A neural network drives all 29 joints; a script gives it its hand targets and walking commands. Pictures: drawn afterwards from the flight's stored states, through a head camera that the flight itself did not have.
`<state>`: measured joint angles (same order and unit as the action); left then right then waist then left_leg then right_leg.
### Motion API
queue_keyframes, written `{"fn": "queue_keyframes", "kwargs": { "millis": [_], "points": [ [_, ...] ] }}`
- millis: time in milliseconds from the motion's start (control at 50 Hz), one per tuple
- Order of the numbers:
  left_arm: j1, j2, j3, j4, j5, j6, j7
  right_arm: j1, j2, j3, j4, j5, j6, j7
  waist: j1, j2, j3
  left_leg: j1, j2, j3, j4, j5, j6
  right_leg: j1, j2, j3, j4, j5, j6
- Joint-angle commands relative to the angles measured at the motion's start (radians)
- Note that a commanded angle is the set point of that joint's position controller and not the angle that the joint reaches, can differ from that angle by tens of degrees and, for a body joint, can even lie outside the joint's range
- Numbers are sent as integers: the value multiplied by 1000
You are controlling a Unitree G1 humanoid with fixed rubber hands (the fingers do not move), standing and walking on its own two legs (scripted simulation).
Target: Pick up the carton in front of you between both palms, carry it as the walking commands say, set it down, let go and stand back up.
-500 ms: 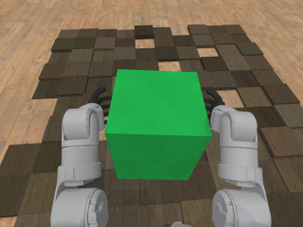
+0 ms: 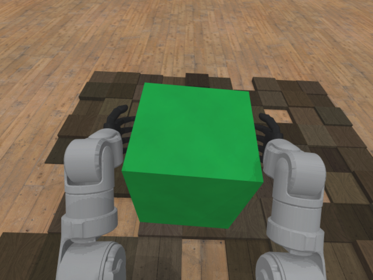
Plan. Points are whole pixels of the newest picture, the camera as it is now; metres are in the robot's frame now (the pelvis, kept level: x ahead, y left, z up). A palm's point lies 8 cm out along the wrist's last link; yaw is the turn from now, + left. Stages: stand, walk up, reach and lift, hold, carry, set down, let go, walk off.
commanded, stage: carry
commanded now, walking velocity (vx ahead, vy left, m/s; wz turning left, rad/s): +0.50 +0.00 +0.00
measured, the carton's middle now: (189, 161) +0.36 -0.01 +0.09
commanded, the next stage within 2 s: none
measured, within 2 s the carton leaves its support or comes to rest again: neither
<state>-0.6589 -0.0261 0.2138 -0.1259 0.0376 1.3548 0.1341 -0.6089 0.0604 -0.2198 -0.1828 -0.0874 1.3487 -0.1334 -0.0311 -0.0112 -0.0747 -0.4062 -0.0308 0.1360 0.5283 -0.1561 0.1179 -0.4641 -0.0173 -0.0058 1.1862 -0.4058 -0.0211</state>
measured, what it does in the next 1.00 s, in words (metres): walks ahead: right foot 0.04 m lower, then left foot 0.05 m higher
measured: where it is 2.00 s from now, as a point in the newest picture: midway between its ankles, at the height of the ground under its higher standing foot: (190, 145)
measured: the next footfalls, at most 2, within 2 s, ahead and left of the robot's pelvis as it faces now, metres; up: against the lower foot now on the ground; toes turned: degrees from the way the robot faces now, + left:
right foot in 0.40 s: +0.40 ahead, -0.10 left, -0.04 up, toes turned -4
left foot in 0.86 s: +0.75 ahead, +0.05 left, +0.01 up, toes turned +3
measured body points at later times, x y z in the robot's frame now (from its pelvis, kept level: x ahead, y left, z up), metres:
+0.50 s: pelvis +0.30 -0.04 -0.04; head +0.31 -0.06 +0.41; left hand +0.68 +0.12 +0.09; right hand +0.69 -0.18 +0.08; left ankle +0.14 +0.06 -0.64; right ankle +0.36 -0.10 -0.77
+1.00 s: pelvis +0.62 -0.02 -0.01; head +0.66 -0.03 +0.43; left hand +1.00 +0.10 +0.08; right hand +0.97 -0.21 +0.08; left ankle +0.71 +0.04 -0.72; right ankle +0.50 -0.12 -0.62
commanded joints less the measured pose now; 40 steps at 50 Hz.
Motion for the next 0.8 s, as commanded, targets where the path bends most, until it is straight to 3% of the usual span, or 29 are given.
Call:
{"fn": "queue_keyframes", "kwargs": {
  "millis": [0,100,180,200,260,280,320,340,360,380,400,420,440,460,500,540,580,660,720,760,780],
  "points": [
    [-654,-914,-620,-34,-355,7,-213,-772,894,681,-58,512,14,260,-9,110,-381,431,294,-394,-208,221,76,-197,-43,18,-40,55,3],
    [-683,-909,-570,99,-283,-16,-185,-864,937,656,88,547,-7,292,-31,109,-342,486,274,-305,-234,350,82,-257,-27,-45,-297,115,10],
    [-784,-903,-545,183,-297,-37,-174,-944,942,607,205,547,-37,286,-30,144,-325,474,228,-186,-188,436,52,-188,-9,-92,-414,314,-13],
    [-800,-904,-536,213,-306,-39,-174,-944,942,587,242,539,-42,282,-44,127,-304,529,216,-190,-162,447,59,-250,-19,-67,-448,410,-17],
    [-824,-920,-487,315,-320,-43,-183,-929,941,522,353,502,-56,268,-59,132,-291,600,216,-175,-78,535,57,-264,-1,-75,-547,424,-35],
    [-833,-929,-467,346,-322,-46,-189,-935,948,502,380,494,-63,265,-56,109,-271,586,208,-169,-76,481,43,-232,-7,-58,-623,469,-41],
    [-853,-952,-425,408,-326,-55,-202,-951,968,474,420,478,-77,259,-29,125,-267,538,193,-132,-10,553,4,-67,16,-95,-727,508,-59],
    [-843,-965,-407,442,-326,-62,-209,-957,980,465,437,472,-84,256,15,119,-295,503,175,-104,91,622,-16,76,38,-137,-774,521,-60],
    [-836,-977,-390,468,-323,-71,-216,-956,992,459,455,469,-89,254,72,71,-348,418,142,-47,283,624,-43,288,57,-186,-816,541,-56],
    [-818,-989,-366,489,-319,-81,-226,-965,992,449,464,464,-98,251,115,-11,-406,200,104,-35,495,330,-68,533,-34,-82,-741,599,-44],
    [-834,-984,-352,515,-322,-90,-232,-961,1020,443,483,452,-101,249,70,-206,-449,-81,26,-60,663,-353,-87,783,-273,218,-542,1072,-101],
    [-823,-982,-346,524,-320,-101,-233,-958,1053,430,502,443,-102,242,97,-325,-526,-309,-73,-110,916,-456,-105,876,-365,534,-655,802,-265],
    [-823,-1040,-353,500,-344,-111,-242,-958,1059,430,481,429,-110,234,100,-253,-502,-405,-19,-154,960,-401,-86,835,-354,569,-738,474,-273],
    [-876,-1089,-383,425,-375,-123,-253,-985,1073,442,427,430,-120,226,86,-163,-461,-411,14,-152,944,-342,-77,744,-311,500,-774,389,-237],
    [-980,-1171,-455,281,-436,-140,-262,-996,1112,470,336,435,-137,208,63,-76,-425,-383,67,-151,892,-292,-82,590,-293,402,-800,402,-210],
    [-964,-1200,-509,196,-463,-154,-258,-930,1132,503,290,431,-151,194,62,-76,-443,-388,74,-123,896,-259,-88,560,-268,324,-811,418,-207],
    [-893,-1208,-551,145,-462,-169,-255,-843,1144,545,262,420,-166,187,75,-87,-457,-486,81,-103,926,-237,-86,619,-243,268,-768,532,-215],
    [-764,-1185,-643,74,-451,-198,-261,-712,1134,635,209,391,-199,188,98,-75,-442,-672,88,-65,916,-235,-81,724,-201,209,-713,671,-209],
    [-715,-1140,-699,22,-452,-216,-264,-692,1095,691,160,389,-217,193,104,-84,-363,-572,64,-14,635,-171,-80,640,-151,122,-747,795,-191],
    [-688,-1096,-720,7,-448,-219,-263,-676,1061,718,134,393,-220,194,104,-126,-344,-429,25,33,404,-66,-58,604,-127,54,-739,963,-166],
    [-679,-1070,-728,8,-448,-218,-261,-669,1034,725,124,394,-219,193,87,-139,-355,-288,-20,82,292,-30,-40,568,-109,-4,-710,1148,-147]
  ]
}}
